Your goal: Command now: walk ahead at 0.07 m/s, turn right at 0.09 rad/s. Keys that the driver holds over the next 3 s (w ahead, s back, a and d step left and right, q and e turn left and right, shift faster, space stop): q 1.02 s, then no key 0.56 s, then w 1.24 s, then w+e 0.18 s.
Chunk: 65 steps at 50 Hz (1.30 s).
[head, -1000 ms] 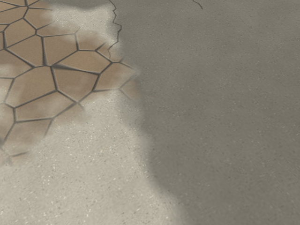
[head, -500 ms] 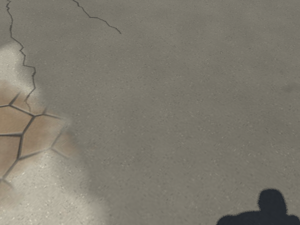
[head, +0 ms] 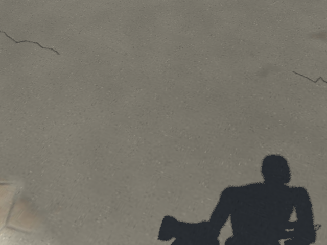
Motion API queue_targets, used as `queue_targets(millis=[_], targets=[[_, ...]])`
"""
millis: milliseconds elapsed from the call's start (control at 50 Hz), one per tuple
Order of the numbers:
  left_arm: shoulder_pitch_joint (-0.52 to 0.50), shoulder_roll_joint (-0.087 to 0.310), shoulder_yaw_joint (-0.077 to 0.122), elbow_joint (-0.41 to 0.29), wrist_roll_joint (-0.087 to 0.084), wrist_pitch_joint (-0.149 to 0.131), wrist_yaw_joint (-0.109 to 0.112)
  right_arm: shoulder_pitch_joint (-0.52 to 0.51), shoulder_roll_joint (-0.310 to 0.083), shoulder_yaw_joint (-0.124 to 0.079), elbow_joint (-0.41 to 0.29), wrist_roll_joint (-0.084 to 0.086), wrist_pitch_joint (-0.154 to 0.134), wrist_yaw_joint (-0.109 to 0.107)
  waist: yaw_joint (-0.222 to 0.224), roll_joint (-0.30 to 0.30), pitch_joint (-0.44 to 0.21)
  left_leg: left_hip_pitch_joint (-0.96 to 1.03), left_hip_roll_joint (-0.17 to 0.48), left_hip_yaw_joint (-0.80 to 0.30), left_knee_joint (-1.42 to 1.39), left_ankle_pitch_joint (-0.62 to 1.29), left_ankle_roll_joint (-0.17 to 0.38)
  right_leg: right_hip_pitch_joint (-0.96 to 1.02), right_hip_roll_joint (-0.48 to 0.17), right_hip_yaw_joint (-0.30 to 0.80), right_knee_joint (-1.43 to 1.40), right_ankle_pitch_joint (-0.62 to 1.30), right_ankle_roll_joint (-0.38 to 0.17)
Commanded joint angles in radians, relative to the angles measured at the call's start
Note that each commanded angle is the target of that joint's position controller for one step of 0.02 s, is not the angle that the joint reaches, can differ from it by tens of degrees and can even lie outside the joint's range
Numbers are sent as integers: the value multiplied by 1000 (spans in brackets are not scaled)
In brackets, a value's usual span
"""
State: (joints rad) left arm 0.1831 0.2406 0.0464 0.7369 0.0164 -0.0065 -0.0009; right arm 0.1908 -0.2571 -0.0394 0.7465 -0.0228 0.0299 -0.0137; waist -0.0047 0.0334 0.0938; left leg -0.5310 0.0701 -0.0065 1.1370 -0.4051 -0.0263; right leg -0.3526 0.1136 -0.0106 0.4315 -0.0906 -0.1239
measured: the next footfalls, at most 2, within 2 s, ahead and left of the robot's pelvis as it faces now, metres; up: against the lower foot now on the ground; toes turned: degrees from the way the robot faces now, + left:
left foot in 0.34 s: +0.01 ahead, +0.12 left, +0.00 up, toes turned +9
right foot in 0.80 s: +0.12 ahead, -0.06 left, +0.00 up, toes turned +29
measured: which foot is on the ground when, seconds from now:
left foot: up 0.00-0.32, down 0.34-0.78, up 0.80-1.00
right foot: down 0.00-0.34, up 0.36-0.78, down 0.80-1.00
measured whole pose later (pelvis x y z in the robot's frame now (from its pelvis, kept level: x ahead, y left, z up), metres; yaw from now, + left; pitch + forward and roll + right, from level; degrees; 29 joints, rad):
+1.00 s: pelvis +0.03 +0.00 +0.01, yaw +32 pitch +0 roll +1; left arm 0.19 0.26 0.02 0.69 0.02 0.01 0.04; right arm 0.22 -0.34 -0.09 0.72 -0.01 0.08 0.04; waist -0.01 0.05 0.07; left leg -0.44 -0.07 -0.06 1.08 -0.43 -0.05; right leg -0.21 -0.01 -0.05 0.42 -0.21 -0.04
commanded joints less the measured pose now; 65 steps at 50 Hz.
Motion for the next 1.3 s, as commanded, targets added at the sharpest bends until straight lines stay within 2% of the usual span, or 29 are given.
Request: queue_targets(millis=[20, 80, 140, 240, 300, 320, 340, 360, 380, 420, 460, 560, 640, 720, 760, 780, 800, 820, 840, 860, 880, 940, 1020, 1160, 1200, 1220, 1240, 1260, 1300], targets=[[13, 72, 4, -39, 12, -29, 5, 182, -53, -15, 25, 5, 25, 4, -36, -85, -219, 173, 2, -18, -103, 65, 6, 70, -287, 170, -178, 343, -92], [19, 78, -3, -12, 19, -24, 9, 127, -61, -15, 33, 5, 37, 7, -8, -132, -162, 208, -14, -26, -267, 77, 13, 52, -282, 159, -239, 1, -57], [34, 124, 11, -2, 13, -7, 17, 85, -86, -24, 19, 8, 35, 10, 15, -134, -125, 174, -41, -4, -319, 15, 22, 99, -317, 189, -232, -133, -79], [46, 131, 22, 11, 7, 8, 38, 92, -60, -21, 8, 13, 17, 8, 22, -115, -121, 174, -63, 31, -403, -74, 46, 185, -366, 198, -156, -37, -114], [25, 146, 33, 20, -3, 18, 48, 164, -42, -17, 20, 18, 4, 8, -22, -110, -138, 300, -87, 59, -647, 57, 79, 166, -346, 130, -64, 76, -63], [34, 144, 37, 24, -3, 19, 49, 165, -70, -21, 14, 11, -3, 8, -23, -72, -116, 338, -57, -16, -769, 133, 102, 115, -318, 93, -4, 49, -9], [35, 104, 30, 2, -3, 22, 45, 177, -146, -35, -1, -8, -13, 6, -8, 79, -123, 402, 119, -273, -876, 187, 151, -8, -225, 3, 184, -86, 57], [-39, 72, 20, -44, -11, 22, 50, 166, -248, -67, -6, 3, -10, 9, -25, 237, -14, 365, 290, -510, -880, 531, 269, -205, -41, -83, 277, -381, 116], [-68, 86, 22, -45, 9, 30, 47, 213, -224, -67, 3, -4, -11, 3, -47, 142, -21, 370, 301, -484, -863, 679, 336, -219, -63, 4, 493, -465, 123], [-18, 95, 28, -19, -4, 35, 31, 112, -180, -59, -14, 9, -4, -5, 21, 39, -44, 379, 177, -332, -832, 666, 288, -224, -82, 52, 590, -360, 134], [0, 121, 34, -12, 10, 36, 23, 67, -160, -58, -38, 19, -2, -3, 27, 63, -93, 447, 116, -280, -796, 770, 259, -234, -82, 46, 622, -308, 151], [-63, 106, 20, -52, -3, 38, 21, 155, -180, -72, -30, 20, 2, -2, -33, 77, -130, 557, 105, -322, -744, 817, 263, -264, -89, 43, 508, -303, 177], [-85, 116, 12, -80, -8, 34, 23, 145, -209, -84, -48, 11, 12, 2, -49, 101, -137, 505, 97, -383, -717, 782, 258, -175, -76, 47, 391, -320, 165], [-45, 130, 9, -94, -16, 24, 29, 71, -225, -91, -78, 9, 19, 14, -24, 123, -140, 417, 69, -457, -699, 736, 220, -24, -48, 54, 240, -316, 142], [28, 127, 9, -81, -11, 12, 40, 2, -219, -89, -96, 21, 18, 15, 32, 112, -135, 336, 19, -469, -666, 606, 157, 130, -45, 52, 16, -190, 130], [62, 153, 15, -75, -2, 3, 50, -11, -194, -82, -106, 26, 14, 13, 45, 68, -140, 252, -26, -444, -618, 444, 107, 244, -111, 105, -105, -112, 115], [62, 232, 27, -88, 11, -1, 60, 61, -109, -61, -111, 22, 9, 14, 3, -156, -169, 142, -135, -291, -417, 79, 51, 348, -370, 343, -186, -78, 57], [24, 305, 40, -104, 7, 10, 52, 110, -135, -68, -117, 8, 13, 4, -15, -286, -157, 19, -261, -117, -254, -253, 28, 291, -534, 543, -176, 136, -81], [50, 255, 35, -101, 4, 15, 43, 98, -196, -81, -102, -12, 18, 4, -3, -205, -150, 19, -175, -110, -83, -234, 22, 251, -543, 511, -155, 186, -144], [6, 182, 14, -109, -1, 13, 38, 78, -203, -87, -83, -7, 22, 13, -17, -136, -106, 25, -153, -117, -27, -160, 20, 205, -470, 393, -148, 181, -124], [-45, 152, 5, -119, 2, 15, 36, 85, -193, -87, -70, 2, 28, 24, -36, -128, -81, 40, -142, -102, 1, -98, 9, 175, -396, 280, -146, 176, -87], [-32, 155, 8, -115, 10, 10, 45, 78, -169, -76, -68, 13, 39, 53, -19, -189, -106, 25, -140, -52, 11, -18, -23, 234, -319, 134, -121, 275, -61], [42, 171, 22, -93, 9, 6, 42, 4, -146, -62, -98, 13, 50, 62, 26, -188, -115, 6, -112, -29, -113, -28, -33, 310, -372, 122, -117, 229, -91], [39, 209, 34, -62, 8, 14, 9, 14, -102, -30, -101, 22, 39, 48, 15, -217, -137, 270, -125, 50, -520, -14, 28, 214, -369, 81, -25, 279, -75], [48, 197, 30, -46, -5, 22, 6, 55, -106, -22, -80, 3, 19, 35, -22, -149, -134, 437, -114, 20, -818, 224, 51, 117, -333, 39, 58, 183, 7], [86, 135, 14, -54, 1, 24, 0, 64, -167, -27, -87, -17, 4, 26, -4, 42, -162, 546, 82, -234, -916, 231, 78, -4, -258, -29, 211, -48, 79], [62, 74, -8, -93, -2, 36, 6, 27, -256, -41, -106, -5, -4, 24, 3, 234, -111, 431, 294, -452, -906, 475, 202, -102, -121, -71, 266, -471, 127], [28, 133, 6, -75, -2, 54, 15, 54, -200, -33, -86, -2, -11, 20, -37, 147, -106, 378, 281, -403, -876, 499, 270, -40, -158, 21, 383, -492, 129], [58, 135, 12, -37, -14, 59, 5, -48, -118, 0, -84, 0, -14, 13, 23, 111, -65, 355, 172, -265, -881, 479, 230, -35, -156, 42, 404, -393, 127]])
